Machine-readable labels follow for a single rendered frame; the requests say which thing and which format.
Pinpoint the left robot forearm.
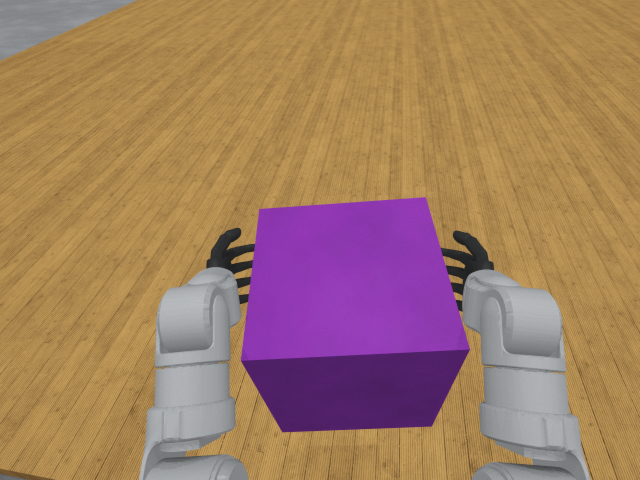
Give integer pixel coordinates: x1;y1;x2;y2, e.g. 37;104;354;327
139;267;242;480

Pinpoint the left robot upper arm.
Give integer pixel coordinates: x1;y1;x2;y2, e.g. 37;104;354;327
145;454;248;480

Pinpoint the robot left hand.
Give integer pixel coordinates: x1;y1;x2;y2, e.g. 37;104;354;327
206;228;255;304

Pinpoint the right robot forearm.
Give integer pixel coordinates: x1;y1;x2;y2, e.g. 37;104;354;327
462;270;591;480

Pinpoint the carton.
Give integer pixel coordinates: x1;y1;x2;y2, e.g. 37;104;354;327
241;197;470;432

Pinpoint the robot right hand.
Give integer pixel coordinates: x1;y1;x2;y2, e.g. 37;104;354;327
441;231;494;312

